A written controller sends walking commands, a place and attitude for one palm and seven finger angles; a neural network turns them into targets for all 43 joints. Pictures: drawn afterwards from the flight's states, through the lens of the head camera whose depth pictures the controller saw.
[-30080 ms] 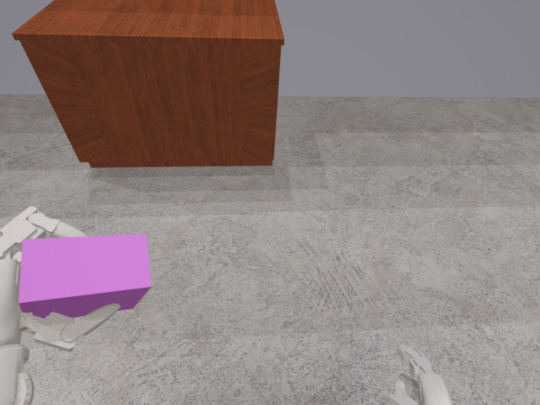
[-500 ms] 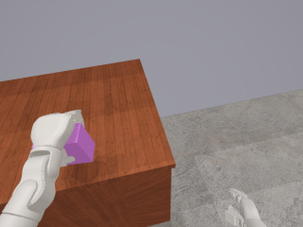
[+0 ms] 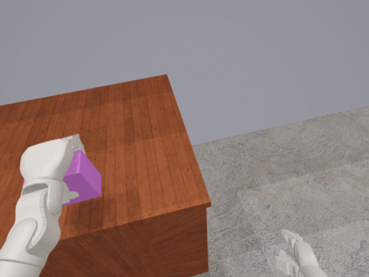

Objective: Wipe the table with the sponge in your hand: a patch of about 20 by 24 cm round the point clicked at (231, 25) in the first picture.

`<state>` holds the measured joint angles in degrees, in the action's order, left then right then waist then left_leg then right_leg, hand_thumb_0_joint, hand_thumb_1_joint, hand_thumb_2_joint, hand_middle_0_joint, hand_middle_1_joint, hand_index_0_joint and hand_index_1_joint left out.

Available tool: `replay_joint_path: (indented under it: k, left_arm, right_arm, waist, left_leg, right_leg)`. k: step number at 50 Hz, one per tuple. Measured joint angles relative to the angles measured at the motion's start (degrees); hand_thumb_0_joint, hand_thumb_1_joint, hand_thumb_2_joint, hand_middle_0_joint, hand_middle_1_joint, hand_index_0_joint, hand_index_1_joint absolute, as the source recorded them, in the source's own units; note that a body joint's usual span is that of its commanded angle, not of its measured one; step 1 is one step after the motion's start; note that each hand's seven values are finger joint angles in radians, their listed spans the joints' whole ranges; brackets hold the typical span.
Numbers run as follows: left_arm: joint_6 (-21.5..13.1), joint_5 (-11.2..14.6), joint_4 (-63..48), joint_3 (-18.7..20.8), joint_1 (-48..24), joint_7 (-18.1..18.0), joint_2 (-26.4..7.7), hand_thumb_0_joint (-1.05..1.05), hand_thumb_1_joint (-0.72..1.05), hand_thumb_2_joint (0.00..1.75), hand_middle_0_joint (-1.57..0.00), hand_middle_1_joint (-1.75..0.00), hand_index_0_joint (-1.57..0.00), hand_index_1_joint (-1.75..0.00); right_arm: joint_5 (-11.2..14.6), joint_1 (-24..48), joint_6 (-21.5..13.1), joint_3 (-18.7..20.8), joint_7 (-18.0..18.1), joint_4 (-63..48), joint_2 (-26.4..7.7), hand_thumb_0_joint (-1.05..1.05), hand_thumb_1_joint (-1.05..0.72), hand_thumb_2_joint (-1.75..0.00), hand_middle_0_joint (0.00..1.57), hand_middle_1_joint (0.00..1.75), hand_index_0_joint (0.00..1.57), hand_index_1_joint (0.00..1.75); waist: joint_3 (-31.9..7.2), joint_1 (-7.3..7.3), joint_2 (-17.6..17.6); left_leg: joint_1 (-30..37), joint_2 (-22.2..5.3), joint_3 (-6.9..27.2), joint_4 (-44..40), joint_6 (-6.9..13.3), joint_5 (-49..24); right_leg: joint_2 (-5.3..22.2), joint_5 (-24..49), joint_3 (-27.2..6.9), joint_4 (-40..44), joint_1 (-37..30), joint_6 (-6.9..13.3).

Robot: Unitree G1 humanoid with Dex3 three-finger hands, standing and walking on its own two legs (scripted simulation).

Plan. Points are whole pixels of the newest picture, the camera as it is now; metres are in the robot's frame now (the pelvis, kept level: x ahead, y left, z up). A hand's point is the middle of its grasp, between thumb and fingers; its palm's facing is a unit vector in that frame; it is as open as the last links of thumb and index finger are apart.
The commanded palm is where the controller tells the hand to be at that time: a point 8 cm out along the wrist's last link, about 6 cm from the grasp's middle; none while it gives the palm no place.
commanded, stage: lower the sponge onto the table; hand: left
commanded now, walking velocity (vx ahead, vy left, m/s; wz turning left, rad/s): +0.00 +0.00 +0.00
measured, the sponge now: (70, 184) +0.27 +0.31 +0.07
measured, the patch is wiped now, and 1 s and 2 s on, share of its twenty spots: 0.00 0.10 0.40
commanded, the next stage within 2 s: wipe forward along the first lane in 0.64 s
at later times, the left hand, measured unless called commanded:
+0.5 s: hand (75, 183) +0.27 +0.29 +0.08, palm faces +0.00 -0.08 -1.00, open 10.0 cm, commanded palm +0.24 +0.28 +0.14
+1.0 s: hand (78, 188) +0.27 +0.29 +0.06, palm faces -0.07 -0.07 -0.99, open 10.1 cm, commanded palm +0.26 +0.29 +0.12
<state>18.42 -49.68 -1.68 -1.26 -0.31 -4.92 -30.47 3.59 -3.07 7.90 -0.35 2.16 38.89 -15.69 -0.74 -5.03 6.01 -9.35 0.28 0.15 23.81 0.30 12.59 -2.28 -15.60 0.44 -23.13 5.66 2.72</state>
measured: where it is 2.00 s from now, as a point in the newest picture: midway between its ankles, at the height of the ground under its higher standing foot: outside the picture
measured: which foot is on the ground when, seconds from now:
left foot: down 0.00-1.00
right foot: down 0.00-1.00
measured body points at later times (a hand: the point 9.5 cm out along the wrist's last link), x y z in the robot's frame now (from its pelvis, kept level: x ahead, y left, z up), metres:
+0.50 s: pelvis +0.00 +0.00 +0.00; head +0.00 -0.05 +0.45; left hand +0.27 +0.29 +0.13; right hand +0.21 -0.22 -0.11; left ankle +0.00 +0.12 -0.74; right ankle -0.03 -0.09 -0.74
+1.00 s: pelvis +0.00 +0.00 +0.00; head +0.00 -0.03 +0.45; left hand +0.27 +0.29 +0.11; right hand +0.21 -0.23 -0.11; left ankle +0.00 +0.12 -0.74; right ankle -0.03 -0.09 -0.74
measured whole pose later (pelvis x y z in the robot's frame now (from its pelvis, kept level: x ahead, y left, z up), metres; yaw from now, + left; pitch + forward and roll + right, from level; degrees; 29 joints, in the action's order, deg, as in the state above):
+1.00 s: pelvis +0.00 +0.00 +0.00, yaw +2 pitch +0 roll +0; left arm 16.0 -52.3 9.7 -5.3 -3.8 -2.4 -27.9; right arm 3.2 -3.5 7.1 -0.1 3.2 39.7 -15.9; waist -0.4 -4.2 4.9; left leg -12.5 0.9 1.6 25.8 0.6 13.0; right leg -1.8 -16.4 1.8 -24.8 8.1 2.5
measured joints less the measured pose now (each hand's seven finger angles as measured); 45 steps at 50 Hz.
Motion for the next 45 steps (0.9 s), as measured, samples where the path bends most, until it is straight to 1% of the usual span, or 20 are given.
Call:
replay_joint_path:
  k: [3, 5, 7, 9, 10, 13, 15, 16, 18, 21, 24, 26, 28, 30, 34, 36, 38, 40, 43, 45]
  left_arm:
    - [6.04, 1.2, 2.27, 0.14, -0.57, 2.82, 0.63, 0.0, -0.5, 1.02, -0.75, -1.36, -0.76, -1.36]
    - [8.1, 1.6, 2.55, -1.31, 0.25, 5.83, 1.36, 0.0, -0.5, 1.02, -0.75, -1.37, -0.76, -1.36]
    - [7.59, 1.71, 1.8, -3.45, 1.7, 8.74, 2.26, 0.0, -0.5, 1.02, -0.75, -1.37, -0.76, -1.36]
    - [4.35, 1.54, 0.78, -5.53, 3.06, 10.43, 3.06, 0.0, -0.5, 1.02, -0.75, -1.37, -0.76, -1.36]
    - [2.06, 0.6, 0.29, -6.39, 3.59, 10.57, 3.15, 0.0, -0.5, 1.02, -0.75, -1.37, -0.76, -1.36]
    - [-5.04, -1.89, -1.51, -6.65, 4.08, 8.1, 1.9, 0.0, -0.5, 1.02, -0.75, -1.37, -0.76, -1.35]
    - [-7.65, -2.87, -1.52, -5.83, 3.11, 4.85, 1.27, 0.0, -0.5, 1.02, -0.76, -1.36, -0.76, -1.35]
    - [-7.9, -3.13, -1.09, -5.26, 2.34, 3.32, 1.27, 0.0, -0.5, 1.02, -0.76, -1.36, -0.76, -1.35]
    - [-6.48, -3.07, 0.42, -3.9, 0.69, 0.87, 1.6, 0.0, -0.5, 1.02, -0.76, -1.36, -0.77, -1.35]
    - [-1.59, -1.96, 3.51, -2.38, -1.28, -0.48, 2.61, 0.0, -0.5, 1.03, -0.75, -1.36, -0.76, -1.35]
    - [3.3, -0.86, 5.57, -2.14, -1.05, 1.22, 3.26, 0.0, -0.5, 1.03, -0.75, -1.37, -0.76, -1.35]
    - [4.89, -0.41, 5.77, -3.04, 0.08, 3.33, 3.6, 0.0, -0.5, 1.03, -0.75, -1.37, -0.76, -1.36]
    - [4.41, -0.11, 5.08, -4.17, 1.64, 5.38, 3.94, 0.0, -0.5, 1.03, -0.75, -1.37, -0.76, -1.36]
    - [2.19, -1.0, 3.42, -5.03, 3.35, 5.88, 4.14, 0.0, -0.5, 1.03, -0.75, -1.37, -0.75, -1.36]
    - [-4.25, -2.16, 0.05, -5.0, 5.12, 4.07, 3.2, 0.0, -0.5, 1.03, -0.75, -1.37, -0.75, -1.36]
    - [-5.52, -2.5, 0.07, -4.45, 5.19, 2.4, 3.14, 0.0, -0.51, 1.03, -0.75, -1.37, -0.75, -1.36]
    - [-4.96, -2.57, 0.98, -3.77, 4.92, 1.17, 3.2, 0.0, -0.51, 1.03, -0.75, -1.37, -0.76, -1.35]
    - [-3.36, -2.57, 2.86, -3.41, 4.0, 0.44, 3.3, 0.0, -0.51, 1.03, -0.75, -1.37, -0.76, -1.35]
    - [-0.93, -2.34, 6.41, -3.25, 1.94, 0.58, 3.27, 0.0, -0.51, 1.03, -0.75, -1.36, -0.76, -1.35]
    - [-0.29, -2.11, 8.35, -3.38, 0.48, 1.2, 3.18, 0.0, -0.51, 1.03, -0.75, -1.36, -0.76, -1.35]
  right_arm:
    - [0.69, 0.75, 0.86, -0.52, -0.38, -0.25, -0.53, 0.01, -0.91, -0.89, 0.2, 0.3, 0.2, 0.3]
    - [0.8, 0.95, 1.0, -0.69, -0.52, -0.93, -1.03, 0.01, -0.91, -0.89, 0.2, 0.3, 0.2, 0.3]
    - [0.52, 0.88, 0.78, -0.76, -0.38, -1.64, -1.42, 0.01, -0.91, -0.89, 0.2, 0.3, 0.2, 0.3]
    - [-0.05, 0.5, 0.14, -0.73, 0.08, -2.12, -1.47, 0.01, -0.91, -0.89, 0.2, 0.3, 0.2, 0.3]
    - [-0.41, 0.25, -0.26, -0.65, 0.37, -2.16, -1.32, 0.01, -0.91, -0.89, 0.2, 0.3, 0.2, 0.3]
    - [-1.29, -0.56, -1.22, -0.29, 1.2, -1.71, -0.54, 0.01, -0.91, -0.89, 0.2, 0.3, 0.2, 0.3]
    - [-1.33, -0.93, -1.57, 0.05, 1.34, -1.21, -0.01, 0.01, -0.91, -0.89, 0.2, 0.3, 0.2, 0.3]
    - [-1.19, -1.03, -1.58, 0.21, 1.22, -0.99, 0.17, 0.01, -0.91, -0.89, 0.2, 0.3, 0.2, 0.3]
    - [-0.79, -0.87, -1.22, 0.28, 0.85, -0.48, 0.37, 0.01, -0.91, -0.89, 0.19, 0.3, 0.2, 0.3]
    - [-0.17, -0.45, -0.37, 0.1, 0.18, 0.19, 0.34, 0.01, -0.91, -0.89, 0.2, 0.3, 0.2, 0.3]
    - [0.29, -0.01, 0.65, -0.3, -0.34, 0.2, -0.02, 0.01, -0.91, -0.89, 0.2, 0.3, 0.2, 0.3]
    - [0.33, -0.05, 0.89, -0.39, -0.48, -0.2, -0.37, 0.01, -0.91, -0.89, 0.2, 0.3, 0.2, 0.3]
    - [0.11, -0.29, 0.85, -0.37, -0.39, -0.66, -0.68, 0.01, -0.91, -0.89, 0.2, 0.3, 0.2, 0.3]
    - [-0.33, -0.8, 0.37, -0.08, -0.17, -1.07, -0.82, 0.01, -0.91, -0.89, 0.2, 0.3, 0.2, 0.3]
    - [-1.13, -1.81, -0.73, 0.67, 0.36, -0.93, -0.72, 0.01, -0.91, -0.89, 0.2, 0.3, 0.2, 0.3]
    - [-1.04, -1.72, -0.78, 0.9, 0.25, -0.58, -0.53, 0.01, -0.91, -0.89, 0.2, 0.3, 0.2, 0.3]
    - [-0.77, -1.35, -0.46, 0.87, 0.03, -0.38, -0.37, 0.01, -0.91, -0.89, 0.19, 0.3, 0.2, 0.3]
    - [-0.5, -0.93, -0.17, 0.76, -0.1, -0.22, -0.27, 0.01, -0.91, -0.89, 0.19, 0.3, 0.2, 0.3]
    - [-0.22, -0.26, 0.09, 0.39, 0.04, 0.11, -0.2, 0.01, -0.91, -0.89, 0.2, 0.3, 0.2, 0.3]
    - [-0.19, -0.07, -0.09, 0.27, 0.31, 0.25, -0.19, 0.01, -0.91, -0.89, 0.2, 0.3, 0.2, 0.3]
  waist:
    - [-0.45, 0.88, 0.94]
    - [-0.36, 1.29, 1.39]
    - [-0.01, 1.42, 1.44]
    - [0.53, 1.23, 0.93]
    - [0.82, 1.02, 0.52]
    - [1.38, -0.19, -0.84]
    - [1.35, -0.71, -1.36]
    - [1.24, -0.8, -1.41]
    - [0.98, -0.66, -1.24]
    - [0.27, 0.2, -0.55]
    - [-0.27, 1.16, 0.19]
    - [-0.36, 1.64, 0.49]
    - [-0.26, 1.77, 0.43]
    - [-0.01, 1.59, 0.12]
    - [0.06, 0.36, -0.73]
    - [-0.04, 0.14, -0.99]
    - [-0.08, 0.09, -1.11]
    - [-0.07, 0.24, -1.11]
    - [0.13, 0.52, -1.07]
    - [0.33, 0.72, -1.03]
  left_leg:
    - [-0.3, 0.37, 0.17, -0.48, 0.16, -0.44]
    - [-0.69, 0.6, 0.36, -0.38, 0.32, -0.52]
    - [-1.03, 0.79, 0.57, -0.06, 0.51, -0.46]
    - [-1.17, 0.86, 0.73, 0.3, 0.61, -0.3]
    - [-1.14, 0.83, 0.78, 0.45, 0.59, -0.21]
    - [-0.91, 0.49, 0.63, 0.74, 0.29, 0.08]
    - [-1.07, 0.23, 0.57, 1.11, 0.06, 0.31]
    - [-1.22, 0.14, 0.57, 1.27, -0.02, 0.4]
    - [-1.37, 0.05, 0.46, 1.24, -0.09, 0.39]
    - [-1.54, 0.19, 0.44, 0.69, -0.01, 0.04]
    - [-1.51, 0.37, 0.24, 0.13, 0.14, -0.22]
    - [-1.59, 0.51, 0.27, 0.2, 0.28, -0.15]
    - [-1.61, 0.59, 0.3, 0.47, 0.4, 0.08]
    - [-1.52, 0.62, 0.38, 0.84, 0.48, 0.38]
    - [-1.32, 0.48, 0.44, 1.47, 0.36, 0.93]
    - [-1.36, 0.38, 0.44, 1.65, 0.28, 1.06]
    - [-1.41, 0.29, 0.31, 1.59, 0.2, 1.03]
    - [-1.6, 0.28, 0.35, 1.54, 0.17, 0.89]
    - [-1.97, 0.34, 0.55, 1.44, 0.17, 0.6]
    - [-2.29, 0.41, 0.81, 1.5, 0.21, 0.45]
  right_leg:
    - [0.36, -0.02, 0.2, -0.11, 0.47, -0.24]
    - [0.58, -0.14, 0.41, -0.39, 0.84, -0.4]
    - [0.75, -0.31, 0.63, -0.73, 1.1, -0.53]
    - [0.8, -0.5, 0.8, -1.01, 1.15, -0.55]
    - [0.77, -0.57, 0.85, -1.09, 1.08, -0.51]
    - [0.44, -0.61, 0.67, -1.15, 0.85, -0.18]
    - [0.17, -0.61, 0.59, -1.21, 0.91, 0.05]
    - [0.08, -0.6, 0.59, -1.22, 1.0, 0.12]
    - [0.0, -0.51, 0.46, -1.17, 1.19, 0.18]
    - [0.15, -0.31, 0.44, -0.86, 1.46, 0.02]
    - [0.34, -0.26, 0.24, -0.76, 1.69, -0.18]
    - [0.48, -0.43, 0.28, -0.93, 1.77, -0.32]
    - [0.56, -0.68, 0.31, -1.18, 1.76, -0.39]
    - [0.57, -0.92, 0.39, -1.38, 1.56, -0.4]
    - [0.41, -1.22, 0.44, -1.56, 1.16, -0.25]
    - [0.32, -1.24, 0.43, -1.57, 1.14, -0.18]
    - [0.23, -1.15, 0.28, -1.54, 1.25, -0.11]
    - [0.22, -1.06, 0.32, -1.55, 1.46, -0.1]
    - [0.26, -0.89, 0.52, -1.52, 1.79, -0.11]
    - [0.31, -0.8, 0.79, -1.49, 1.97, -0.15]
